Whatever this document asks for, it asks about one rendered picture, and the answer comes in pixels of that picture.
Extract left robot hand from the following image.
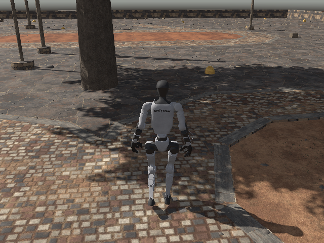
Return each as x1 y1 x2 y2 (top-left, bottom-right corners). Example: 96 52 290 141
131 142 142 153

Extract right robot upper arm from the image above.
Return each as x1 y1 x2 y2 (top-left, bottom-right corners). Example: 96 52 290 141
173 102 186 131

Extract right robot hand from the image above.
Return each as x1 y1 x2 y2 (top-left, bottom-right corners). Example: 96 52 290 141
180 145 192 157

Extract right robot forearm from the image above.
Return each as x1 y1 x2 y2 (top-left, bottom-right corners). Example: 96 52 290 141
181 123 191 146

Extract robot right shin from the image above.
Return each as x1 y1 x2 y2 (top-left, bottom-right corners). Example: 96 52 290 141
166 166 174 198

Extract left robot upper arm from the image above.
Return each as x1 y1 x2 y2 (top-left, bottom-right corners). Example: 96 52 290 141
138 102 152 130

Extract left robot foot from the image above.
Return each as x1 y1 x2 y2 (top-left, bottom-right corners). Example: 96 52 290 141
148 198 155 206

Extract left robot forearm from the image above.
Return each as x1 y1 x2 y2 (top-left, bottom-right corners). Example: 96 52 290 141
132 122 142 143

